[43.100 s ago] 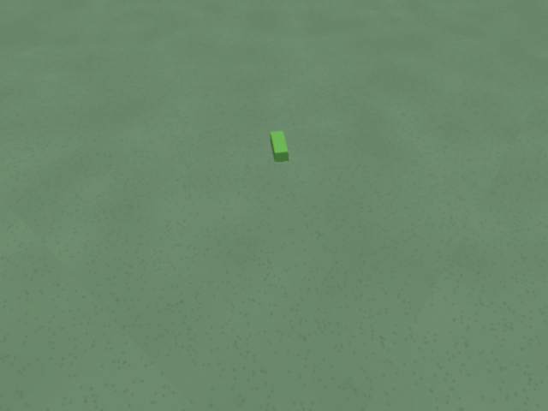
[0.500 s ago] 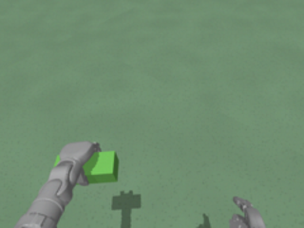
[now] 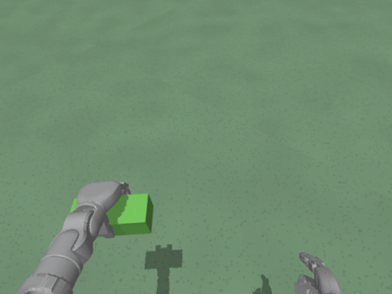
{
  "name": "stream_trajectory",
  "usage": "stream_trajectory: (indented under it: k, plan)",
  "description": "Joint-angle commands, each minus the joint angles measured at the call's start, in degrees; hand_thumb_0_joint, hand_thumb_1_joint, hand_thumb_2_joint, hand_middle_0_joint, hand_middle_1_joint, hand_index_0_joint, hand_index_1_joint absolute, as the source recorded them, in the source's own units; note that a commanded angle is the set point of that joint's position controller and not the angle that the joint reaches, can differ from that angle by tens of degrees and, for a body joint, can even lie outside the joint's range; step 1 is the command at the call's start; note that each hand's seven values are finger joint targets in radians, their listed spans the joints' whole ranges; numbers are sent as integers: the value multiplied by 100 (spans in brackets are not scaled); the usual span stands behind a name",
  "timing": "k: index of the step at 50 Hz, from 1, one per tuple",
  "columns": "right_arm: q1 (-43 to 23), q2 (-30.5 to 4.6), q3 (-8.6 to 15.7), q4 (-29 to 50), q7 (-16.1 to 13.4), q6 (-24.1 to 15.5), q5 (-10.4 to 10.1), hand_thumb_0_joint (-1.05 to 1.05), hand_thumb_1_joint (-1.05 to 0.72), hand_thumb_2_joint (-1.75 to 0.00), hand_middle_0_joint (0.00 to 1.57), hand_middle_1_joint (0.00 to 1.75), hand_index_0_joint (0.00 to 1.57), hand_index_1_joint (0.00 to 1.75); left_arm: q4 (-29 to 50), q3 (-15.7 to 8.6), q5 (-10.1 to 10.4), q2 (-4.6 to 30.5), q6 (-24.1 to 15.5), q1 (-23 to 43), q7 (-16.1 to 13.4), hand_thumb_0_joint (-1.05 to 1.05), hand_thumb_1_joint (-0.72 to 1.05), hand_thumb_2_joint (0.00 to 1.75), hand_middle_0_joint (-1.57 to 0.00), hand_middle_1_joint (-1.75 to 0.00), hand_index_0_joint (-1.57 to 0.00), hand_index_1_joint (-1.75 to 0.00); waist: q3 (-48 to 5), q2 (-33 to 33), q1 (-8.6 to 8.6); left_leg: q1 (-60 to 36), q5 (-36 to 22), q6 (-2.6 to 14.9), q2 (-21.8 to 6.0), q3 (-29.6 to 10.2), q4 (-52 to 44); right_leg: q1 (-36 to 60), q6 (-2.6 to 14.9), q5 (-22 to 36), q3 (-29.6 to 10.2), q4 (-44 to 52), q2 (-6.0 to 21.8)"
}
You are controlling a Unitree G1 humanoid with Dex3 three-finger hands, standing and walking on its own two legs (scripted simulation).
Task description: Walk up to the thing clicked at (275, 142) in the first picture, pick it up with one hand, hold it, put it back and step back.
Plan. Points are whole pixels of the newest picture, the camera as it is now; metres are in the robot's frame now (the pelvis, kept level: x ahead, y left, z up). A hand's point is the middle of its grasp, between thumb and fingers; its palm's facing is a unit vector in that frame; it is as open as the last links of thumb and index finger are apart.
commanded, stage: hold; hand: left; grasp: from above
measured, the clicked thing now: (112, 215) +0.30 +0.22 -0.06
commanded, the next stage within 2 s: crouch in 0.22 s
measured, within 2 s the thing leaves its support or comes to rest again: neither
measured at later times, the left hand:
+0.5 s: hand (109, 215) +0.29 +0.22 -0.04, palm faces -0.44 -0.07 -0.89, open 10.0 cm
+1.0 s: hand (129, 225) +0.35 +0.24 -0.25, palm faces -0.41 +0.02 -0.91, open 10.0 cm
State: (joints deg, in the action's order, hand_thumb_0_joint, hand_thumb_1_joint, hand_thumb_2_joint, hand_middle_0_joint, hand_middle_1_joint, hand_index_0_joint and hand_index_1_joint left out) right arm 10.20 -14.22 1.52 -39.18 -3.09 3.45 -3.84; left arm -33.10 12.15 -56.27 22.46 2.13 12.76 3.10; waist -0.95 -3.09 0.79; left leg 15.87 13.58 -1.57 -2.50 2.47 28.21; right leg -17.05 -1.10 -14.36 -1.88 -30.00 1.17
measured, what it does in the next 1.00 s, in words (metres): lowers itself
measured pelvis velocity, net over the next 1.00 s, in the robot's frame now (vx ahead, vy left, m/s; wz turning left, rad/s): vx -0.04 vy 0.01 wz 0.01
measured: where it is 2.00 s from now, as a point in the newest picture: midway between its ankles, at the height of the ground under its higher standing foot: outside the picture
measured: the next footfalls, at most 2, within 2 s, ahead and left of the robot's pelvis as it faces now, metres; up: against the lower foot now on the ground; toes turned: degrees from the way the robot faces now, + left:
none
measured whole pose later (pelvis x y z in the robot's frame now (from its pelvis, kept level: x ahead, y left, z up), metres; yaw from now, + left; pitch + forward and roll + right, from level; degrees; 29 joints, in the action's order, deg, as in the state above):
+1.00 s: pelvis -0.04 +0.01 -0.15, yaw +1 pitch +27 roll -2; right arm 14.8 -15.4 4.8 -41.6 -0.9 0.8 1.5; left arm -68.2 5.1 -65.6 24.1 -1.9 37.3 -20.2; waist -10.4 -1.8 -7.2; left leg 76.1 30.9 -1.2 -3.0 -1.4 80.4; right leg -74.8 -1.9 -30.6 -0.6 -78.8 0.6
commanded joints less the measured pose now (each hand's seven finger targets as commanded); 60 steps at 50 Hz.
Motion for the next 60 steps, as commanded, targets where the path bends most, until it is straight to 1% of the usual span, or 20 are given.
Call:
stream_trajectory:
  k: [1, 15, 16, 17, 18, 20, 23, 25, 28, 36, 38, 41, 44, 46, 47, 49, 51, 55, 59, 60]
  plan:
    - [-509, -680, 242, 778, -53, -235, -19, 0, -90, -90, 20, 30, 20, 30, 1158, -539, -30, 1085, 11, 1859, -216, 0, 72, 72, -98, -76, -104, -71, -1461, 274, 2, -765, -1232, 235, 304, 65, -230, 359, 86, 1117, 158, 490, -234]
    - [-545, -699, 239, 838, -52, -171, -28, 0, -90, -90, 20, 30, 20, 30, 1086, -620, -42, 1159, 6, 1809, -258, 0, 74, 73, -101, -76, -106, -70, -1300, 242, 13, -757, -1072, 224, 310, 69, -311, 341, 113, 914, 150, 584, -228]
    - [-558, -682, 240, 821, -58, -172, -24, 0, -89, -91, 20, 30, 20, 30, 1226, -655, -57, 1228, -15, 2044, -268, 0, 77, 71, -95, -83, -106, -72, -1393, 186, 29, -792, -1094, 223, 309, 76, -308, 324, 105, 952, 156, 569, -227]
    - [-500, -696, 233, 794, -57, -177, -19, 0, -87, -89, 20, 30, 20, 30, 1096, -636, -63, 1215, -24, 2071, -278, 0, 69, 67, -87, -78, -98, -68, -1355, 244, -22, -774, -1081, 231, 303, 77, -296, 295, 100, 945, 149, 577, -233]
    - [-502, -692, 243, 796, -55, -172, -18, 0, -89, -90, 20, 30, 20, 30, 955, -666, -87, 1179, -21, 1892, -295, 0, 65, 70, -95, -74, -101, -69, -1318, 320, -3, -792, -1091, 238, 307, 85, -299, 323, 97, 965, 148, 586, -227]
    - [-466, -683, 258, 775, -49, -167, -16, 0, -89, -90, 20, 30, 20, 30, 766, -496, -77, 953, -51, 1734, -333, 0, 69, 74, -100, -73, -104, -69, -1263, 452, -79, -754, -1164, 250, 305, 73, -251, 253, 80, 1081, 156, 541, -225]
    - [-376, -710, 273, 705, -40, -140, 18, 0, -89, -90, 20, 30, 20, 30, 458, -584, -145, 996, -157, 1728, -525, 0, 68, 74, -99, -74, -103, -70, -1152, 480, -85, -589, -1088, 228, 309, 69, -182, 137, 104, 963, 178, 487, -224]
    - [-328, -694, 287, 688, -17, -129, 36, 0, -89, -90, 20, 30, 20, 30, 103, -494, -241, 816, -225, 1693, -703, 0, 70, 72, -100, -72, -104, -68, -982, 566, -185, -398, -920, 230, 330, 63, -81, -114, 106, 839, 174, 406, -205]
    - [-197, -706, 313, 549, 24, -108, 117, 0, -89, -90, 20, 30, 20, 30, -353, -554, -384, 899, -339, 2060, -1078, 0, 70, 73, -101, -71, -105, -68, -1067, 535, -261, 31, -757, 222, 353, 64, 305, -440, 100, 724, 177, 86, -176]
    - [440, -822, 493, 307, 188, -191, 323, 0, -89, -90, 20, 30, 20, 30, -1632, -526, -869, 809, -481, 3461, -2104, 0, 72, 71, -102, -70, -107, -66, -2135, 166, -549, 1926, -281, 131, 310, 39, 2280, -2208, 176, 374, 135, -1761, -199]
    - [506, -870, 523, 303, 194, -227, 350, 0, -90, -90, 20, 30, 20, 30, -2224, -611, -949, 906, -437, 3468, -2293, 0, 71, 72, -102, -72, -107, -68, -2256, 305, -549, 2610, 21, 148, 312, 2, 2728, -2620, 179, 98, 176, -2168, -206]
    - [642, -915, 549, 268, 193, -306, 417, 0, -90, -90, 20, 30, 20, 30, -2417, -720, -962, 1061, -432, 3990, -2475, 0, 67, 72, -98, -73, -103, -68, -2778, 25, -616, 3233, 232, 167, 290, -47, 3351, -3342, 210, -112, 220, -2832, -229]
    - [768, -953, 577, 186, 173, -392, 483, 0, -90, -90, 20, 30, 20, 30, -2758, -784, -968, 1167, -406, 4244, -2542, 0, 65, 71, -95, -73, -100, -68, -3219, -96, -710, 3864, 404, 188, 264, -166, 3963, -4042, 252, -313, 334, -3503, -250]
    - [825, -970, 590, 236, 159, -418, 511, 0, -90, -90, 20, 30, 20, 30, -2573, -1015, -947, 1492, -388, 4303, -2599, 0, 62, 72, -96, -71, -100, -67, -3713, -248, -625, 4242, 536, 208, 274, -144, 4305, -4181, 266, -428, 328, -3846, -236]
    - [840, -958, 584, 228, 160, -435, 532, 0, -90, -90, 20, 30, 20, 30, -2661, -948, -905, 1301, -356, 4265, -2591, 0, 61, 73, -95, -73, -99, -69, -3781, -303, -724, 4402, 608, 204, 259, -170, 4453, -4409, 273, -472, 344, -4019, -236]
    - [871, -1011, 627, 172, 125, -453, 552, 0, -90, -90, 20, 30, 20, 30, -2552, -1110, -905, 1616, -323, 4572, -2593, 0, 59, 74, -93, -74, -97, -70, -3967, -385, -713, 4563, 799, 200, 209, -235, 4675, -4809, 290, -643, 373, -4289, -237]
    - [923, -1002, 606, 129, 129, -472, 591, 0, -90, -90, 20, 30, 20, 30, -2636, -1188, -910, 1704, -300, 4741, -2559, 0, 58, 74, -93, -74, -97, -70, -4111, -296, -843, 5001, 838, 238, 196, -261, 5011, -5042, 285, -654, 398, -4599, -250]
    - [981, -1047, 595, 61, 165, -504, 651, 0, -89, -90, 20, 30, 20, 30, -2957, -1333, -932, 1903, -337, 4781, -2463, 0, 59, 76, -90, -77, -95, -72, -4165, -396, -878, 5454, 1119, 220, 177, -371, 5450, -5810, 328, -993, 483, -5167, -254]
    - [1009, -1048, 532, 12, 223, -564, 695, 0, -89, -90, 20, 30, 20, 30, -3102, -1368, -977, 1984, -520, 5163, -2367, 0, 62, 71, -90, -77, -97, -70, -3958, -328, -1091, 6279, 1722, 246, 200, -449, 5981, -6571, 328, -1500, 523, -5589, -244]
    - [1017, -1057, 528, 6, 239, -587, 697, 0, -89, -90, 20, 30, 20, 30, -3052, -1390, -990, 2055, -584, 5313, -2346, 0, 62, 71, -91, -77, -97, -71, -4135, -421, -1099, 6351, 1745, 244, 209, -452, 6120, -6692, 339, -1537, 529, -5739, -256]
